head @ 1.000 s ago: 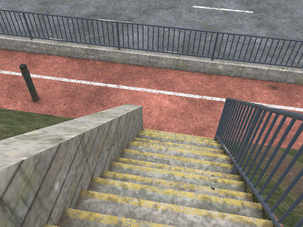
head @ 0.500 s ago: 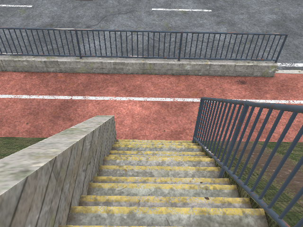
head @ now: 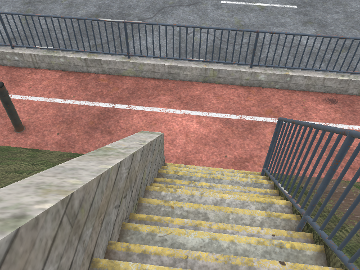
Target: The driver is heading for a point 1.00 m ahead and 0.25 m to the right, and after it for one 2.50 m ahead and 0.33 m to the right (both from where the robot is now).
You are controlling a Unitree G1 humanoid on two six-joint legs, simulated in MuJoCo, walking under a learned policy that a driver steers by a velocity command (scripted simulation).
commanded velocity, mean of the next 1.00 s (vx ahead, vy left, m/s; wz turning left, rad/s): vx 0.50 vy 0.00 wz -0.33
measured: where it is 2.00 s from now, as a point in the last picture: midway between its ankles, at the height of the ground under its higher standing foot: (220, 259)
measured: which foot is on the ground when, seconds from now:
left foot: up 0.00-0.16, down 0.18-0.66, up 0.68-1.00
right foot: down 0.00-0.18, up 0.20-0.62, down 0.64-1.00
